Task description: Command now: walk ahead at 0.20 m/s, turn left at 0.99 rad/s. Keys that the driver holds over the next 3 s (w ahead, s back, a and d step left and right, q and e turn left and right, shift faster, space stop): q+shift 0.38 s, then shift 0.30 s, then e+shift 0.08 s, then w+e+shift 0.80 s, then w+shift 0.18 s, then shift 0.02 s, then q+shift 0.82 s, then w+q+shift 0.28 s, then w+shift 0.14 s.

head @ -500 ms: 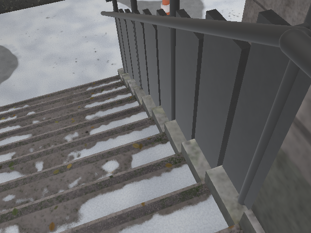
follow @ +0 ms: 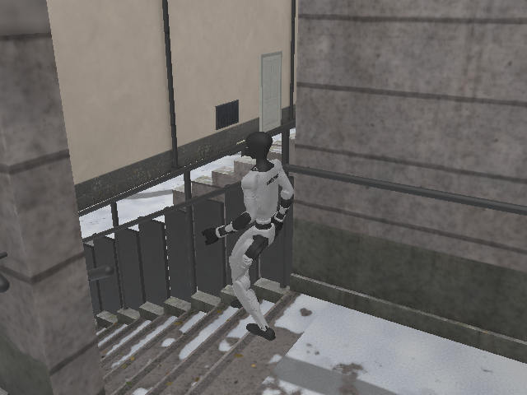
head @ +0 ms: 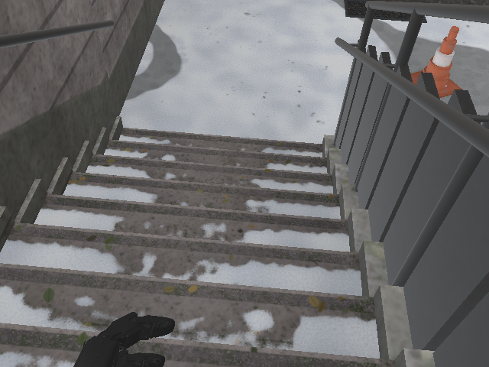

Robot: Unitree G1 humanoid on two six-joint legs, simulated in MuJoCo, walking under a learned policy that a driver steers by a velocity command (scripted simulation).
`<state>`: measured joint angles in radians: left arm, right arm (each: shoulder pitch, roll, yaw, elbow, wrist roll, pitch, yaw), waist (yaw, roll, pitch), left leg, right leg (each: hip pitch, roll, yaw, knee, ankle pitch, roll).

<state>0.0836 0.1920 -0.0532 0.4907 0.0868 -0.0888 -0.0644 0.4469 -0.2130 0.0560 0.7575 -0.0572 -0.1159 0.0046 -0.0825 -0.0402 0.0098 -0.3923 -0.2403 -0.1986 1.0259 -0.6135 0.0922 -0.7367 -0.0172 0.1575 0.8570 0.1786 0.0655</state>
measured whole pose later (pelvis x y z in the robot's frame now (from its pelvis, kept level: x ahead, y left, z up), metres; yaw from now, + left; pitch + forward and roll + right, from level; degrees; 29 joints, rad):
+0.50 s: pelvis +0.16 +0.00 -0.12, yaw +28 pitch +0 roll -6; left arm 0.24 0.32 0.06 0.64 0.06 -0.13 0.03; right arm 0.21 -0.27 -0.01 0.61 -0.06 -0.07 0.10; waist 0.08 0.02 -0.05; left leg -0.50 0.13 0.02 0.86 -0.35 0.00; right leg -0.23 -0.10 -0.31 0.71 -0.44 0.02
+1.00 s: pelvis +0.25 +0.02 -0.12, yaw +23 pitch +3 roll -1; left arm 0.45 0.24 0.01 0.79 0.04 -0.14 -0.01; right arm 0.17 -0.25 0.03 0.70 -0.08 -0.07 0.03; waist 0.12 -0.02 -0.08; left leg -0.56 -0.05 -0.09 1.30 -0.53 0.01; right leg -0.32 0.11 0.06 0.79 -0.51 -0.11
